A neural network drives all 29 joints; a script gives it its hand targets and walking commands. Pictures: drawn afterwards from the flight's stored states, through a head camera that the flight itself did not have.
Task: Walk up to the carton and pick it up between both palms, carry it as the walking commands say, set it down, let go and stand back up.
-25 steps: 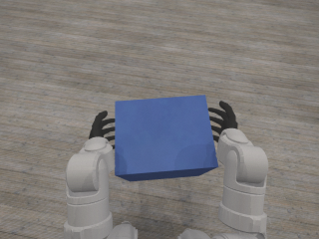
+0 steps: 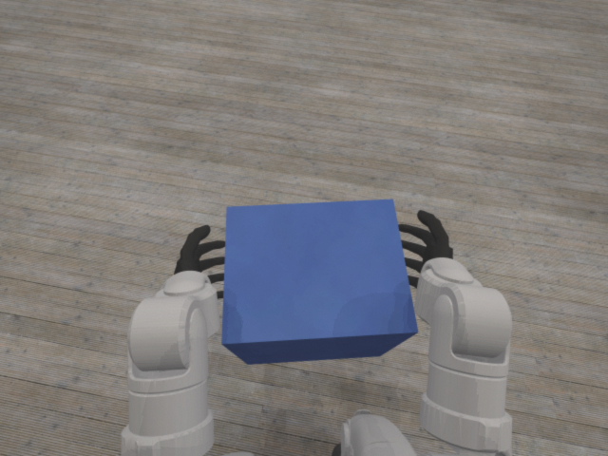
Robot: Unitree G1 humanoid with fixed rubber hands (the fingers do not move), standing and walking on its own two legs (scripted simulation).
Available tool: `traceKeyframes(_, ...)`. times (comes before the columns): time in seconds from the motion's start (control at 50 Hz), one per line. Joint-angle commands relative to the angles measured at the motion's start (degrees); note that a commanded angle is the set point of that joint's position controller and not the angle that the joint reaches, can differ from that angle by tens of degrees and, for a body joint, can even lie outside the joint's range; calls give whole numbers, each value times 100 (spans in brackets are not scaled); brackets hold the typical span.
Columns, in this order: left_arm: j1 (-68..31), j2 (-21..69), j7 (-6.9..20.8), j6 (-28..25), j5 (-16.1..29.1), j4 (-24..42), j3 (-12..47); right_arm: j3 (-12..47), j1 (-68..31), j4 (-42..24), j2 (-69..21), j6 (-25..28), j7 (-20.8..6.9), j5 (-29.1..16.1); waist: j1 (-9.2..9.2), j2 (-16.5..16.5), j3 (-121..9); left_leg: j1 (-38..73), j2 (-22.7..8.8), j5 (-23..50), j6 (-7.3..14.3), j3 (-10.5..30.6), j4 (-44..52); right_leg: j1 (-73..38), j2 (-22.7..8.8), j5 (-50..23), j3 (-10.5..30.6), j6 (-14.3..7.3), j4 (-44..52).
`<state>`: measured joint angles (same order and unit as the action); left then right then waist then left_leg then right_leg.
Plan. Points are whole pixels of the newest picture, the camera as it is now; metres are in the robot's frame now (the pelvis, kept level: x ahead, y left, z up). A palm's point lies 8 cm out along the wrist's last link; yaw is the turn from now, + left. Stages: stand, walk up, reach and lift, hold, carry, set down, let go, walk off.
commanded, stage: carry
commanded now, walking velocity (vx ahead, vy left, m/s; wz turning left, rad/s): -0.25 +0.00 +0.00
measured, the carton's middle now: (312, 290) +0.32 -0.01 +0.01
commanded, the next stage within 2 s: none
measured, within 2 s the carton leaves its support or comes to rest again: neither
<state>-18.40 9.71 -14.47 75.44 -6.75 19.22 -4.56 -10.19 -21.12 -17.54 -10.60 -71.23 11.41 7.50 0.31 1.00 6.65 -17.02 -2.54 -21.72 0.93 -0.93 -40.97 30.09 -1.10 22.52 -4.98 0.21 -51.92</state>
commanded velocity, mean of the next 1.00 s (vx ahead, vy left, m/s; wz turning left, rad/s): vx -0.25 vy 0.00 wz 0.00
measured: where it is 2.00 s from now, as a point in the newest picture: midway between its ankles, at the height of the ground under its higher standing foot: outside the picture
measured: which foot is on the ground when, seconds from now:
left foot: down 0.00-0.24, up 0.26-0.60, down 0.62-0.96, up 0.98-1.00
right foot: up 0.00-0.22, down 0.24-0.64, up 0.66-0.94, down 0.96-1.00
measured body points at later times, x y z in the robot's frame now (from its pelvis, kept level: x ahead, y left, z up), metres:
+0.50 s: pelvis -0.18 -0.01 +0.00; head -0.15 -0.04 +0.45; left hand +0.13 +0.11 +0.11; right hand +0.13 -0.18 +0.10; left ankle -0.20 +0.13 -0.66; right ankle -0.08 -0.11 -0.72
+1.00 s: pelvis -0.36 +0.01 +0.00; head -0.31 -0.01 +0.44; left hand -0.04 +0.12 +0.08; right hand -0.05 -0.16 +0.08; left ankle -0.27 +0.13 -0.72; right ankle -0.33 -0.09 -0.72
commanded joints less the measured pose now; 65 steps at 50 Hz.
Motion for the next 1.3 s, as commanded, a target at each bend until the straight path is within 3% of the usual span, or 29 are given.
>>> traceKeyframes(0.0, -3819, 5878, 1325, -652, 2577, 1391, 3544, 3751, -2509, -769, -5935, 104, -1396, -2619, 14, 1184, -3144, 1302, -1168, 5126, 651, 953, 1136, 211, 160, 446, 306, 117, -951)
traceKeyframes(0.02, -3908, 5766, 1263, -619, 2556, 1450, 3611, 3612, -2263, -491, -5851, 63, -1404, -2547, 24, 1496, -3349, 1714, -1184, 5621, 664, 1033, 1043, 198, 243, 565, 233, 135, -794)
traceKeyframes(0.08, -3745, 5629, 1249, -528, 2562, 1313, 3685, 3435, -1853, -291, -5677, 61, -1332, -2296, 66, 1553, -3764, 1971, -1295, 5946, 790, 1333, 916, -245, 282, 756, 247, 107, 151)
traceKeyframes(0.12, -3585, 5494, 1263, -512, 2497, 1232, 3534, 3483, -1623, -74, -5756, 41, -1321, -2247, 62, 1585, -3799, 1832, -1426, 5287, 855, 1559, 1034, -610, 241, 720, 233, 2, 1115)
traceKeyframes(0.16, -3480, 5664, 1312, -514, 2499, 1154, 3454, 3593, -1822, -308, -5821, 69, -1302, -2314, -45, 1396, -3951, 1479, -1321, 4273, 605, 1433, 887, -1431, 122, -345, 259, -24, 2451)
traceKeyframes(0.18, -3464, 5679, 1348, -554, 2528, 1239, 3426, 3738, -1903, -460, -5878, 98, -1286, -2391, -46, 808, -4084, 918, -1062, 3130, 279, 1252, 607, -2075, -329, -1079, 712, -111, 2807)
traceKeyframes(0.22, -3447, 5657, 1392, -600, 2552, 1313, 3319, 3878, -2378, -935, -5965, 120, -1253, -2540, -83, -1766, -3818, -1492, 122, -1045, -240, 193, -1039, -3359, -2409, -4643, 2884, -938, 2773)
traceKeyframes(0.24, -3279, 5834, 1430, -618, 2447, 1245, 3289, 4014, -2429, -862, -6133, 120, -1276, -2557, -172, -1560, -3741, -1522, 298, -1510, -180, 324, -2129, -2800, -2614, -4673, 2639, -1409, 2781)
traceKeyframes(0.28, -3230, 5773, 1488, -654, 2380, 1251, 3090, 4223, -2584, -844, -6276, 112, -1297, -2729, -167, -1043, -3341, -1339, 204, -850, -148, 467, -2927, -2110, -2033, -2710, 2002, -1152, 3079)
traceKeyframes(0.34, -3171, 5523, 1518, -636, 2310, 1054, 2844, 4356, -2679, -833, -6160, 51, -1236, -2761, -67, -1109, -3111, -1068, 297, -490, -244, 247, -2984, -1715, -1571, -1626, 1754, -770, 3416)
traceKeyframes(0.46, -2965, 5338, 1501, -558, 2244, 887, 2812, 4243, -2421, -528, -6016, -82, -1203, -2699, -40, -1481, -3361, -575, 224, -802, -173, -114, -930, -2307, -1598, -2487, 1580, -772, 3228)
traceKeyframes(0.54, -2933, 5299, 1446, -554, 2180, 947, 2901, 4180, -2477, -562, -5938, -92, -1231, -2737, 12, -1338, -3661, 520, 293, -47, 6, -232, 1331, -2125, -1576, -1749, 1485, -481, 3201)
traceKeyframes(0.56, -2876, 5306, 1420, -535, 2132, 885, 2938, 4159, -2546, -599, -5922, -95, -1253, -2739, 32, -871, -3663, 1007, -59, 78, 96, 298, 1757, -1658, -1305, -1245, 1290, -310, 2892)
traceKeyframes(0.58, -3097, 5342, 1417, -531, 2211, 969, 3033, 4008, -2367, -450, -5932, -82, -1280, -2631, 71, 415, -3489, 1226, -1013, -54, 385, 1644, 2251, -871, -771, -726, 744, -105, 2048)
traceKeyframes(0.6, -3107, 5410, 1423, -527, 2221, 880, 3045, 3951, -2303, -416, -5890, -60, -1304, -2561, 65, 1521, -3258, 1032, -2147, 1162, 919, 2896, 2398, -103, -147, 469, 199, 217, 889)
traceKeyframes(0.62, -3204, 5473, 1430, -545, 2268, 925, 3118, 3922, -2110, -347, -5983, -55, -1347, -2563, 102, 980, -2729, 554, -2374, 2340, 1213, 2628, 2223, 209, 105, 988, 529, 237, -299)
traceKeyframes(0.64, -3569, 5632, 1469, -582, 2451, 1143, 3322, 3906, -2226, -491, -6066, 24, -1376, -2592, 144, 725, -2750, 160, -2224, 2264, 1347, 2285, 2063, 179, 105, 938, 758, 144, -1076)
traceKeyframes(0.68, -3738, 5969, 1452, -651, 2588, 1221, 3395, 4029, -2667, -885, -6195, 79, -1383, -2733, 78, 419, -2657, 439, -1577, 3455, 1115, 1447, 1661, 196, 151, 549, 570, 135, -1578)
traceKeyframes(0.72, -3803, 5920, 1389, -629, 2580, 1237, 3409, 3912, -2854, -913, -5992, 74, -1364, -2726, 16, 800, -2874, 999, -1238, 4480, 784, 1134, 1327, 214, 150, 425, 436, 97, -1068)
traceKeyframes(0.78, -3885, 5667, 1274, -522, 2546, 1172, 3511, 3491, -2158, -182, -5682, -9, -1316, -2392, 40, 1449, -3452, 1877, -1193, 5964, 720, 1101, 938, -17, 255, 640, 232, 130, -192)
traceKeyframes(0.86, -3637, 5518, 1308, -489, 2509, 1130, 3427, 3519, -1859, -47, -5767, 19, -1294, -2313, 18, 1668, -3843, 1840, -1372, 5233, 825, 1499, 831, -869, 208, 276, 201, -4, 1824)
traceKeyframes(0.9, -3587, 5592, 1352, -523, 2505, 1085, 3359, 3690, -2033, -239, -5837, 57, -1256, -2400, -25, 866, -4110, 903, -934, 3355, 269, 1125, 325, -2148, -477, -1577, 847, -125, 2814)
traceKeyframes(0.94, -3675, 5620, 1389, -589, 2583, 1274, 3292, 3854, -2602, -767, -5982, 98, -1216, -2594, -72, -1621, -3778, -1531, 134, -1271, -202, 242, -1283, -3492, -2392, -5617, 2660, -937, 2564)
traceKeyframes(0.96, -3322, 5738, 1447, -625, 2417, 1164, 3181, 4047, -2612, -755, -6111, 108, -1253, -2626, -171, -1515, -3700, -1584, 302, -1555, -170, 334, -2148, -2973, -2533, -5274, 2478, -1347, 2661)
traceKeyframes(1.0, -3411, 5724, 1501, -667, 2405, 1249, 3035, 4238, -2911, -892, -6301, 137, -1247, -2809, -152, -1117, -3381, -1352, 171, -831, -152, 497, -2869, -2280, -1941, -2835, 1887, -1073, 3052)
traceKeyframes(1.06, -3264, 5552, 1515, -649, 2352, 1045, 2852, 4336, -2792, -843, -6167, 57, -1194, -2785, -57, -1220, -3216, -1135, 205, -567, -264, 228, -2873, -1934, -1599, -2342, 1665, -834, 3250)
traceKeyframes(1.22, -3020, 5261, 1475, -555, 2188, 831, 2795, 4130, -2463, -324, -5955, -93, -1207, -2694, -60, -1595, -3544, 180, 268, -652, -55, -280, 54, -1909, -1512, -273, 1426, -514, 3699)
traceKeyframes(1.26, -3050, 5257, 1420, -520, 2128, 840, 2865, 4061, -2495, -328, -5909, -106, -1234, -2709, 37, -1103, -3522, 874, 248, -153, 66, -204, 1623, -1632, -1265, 325, 1105, -210, 3453)
traceKeyframes(1.28, -3289, 5249, 1405, -526, 2169, 955, 2970, 3940, -2445, -226, -5934, -90, -1258, -2656, 75, -322, -3529, 1038, -262, -443, 181, 518, 2077, -1411, -991, 292, 894, -90, 2948)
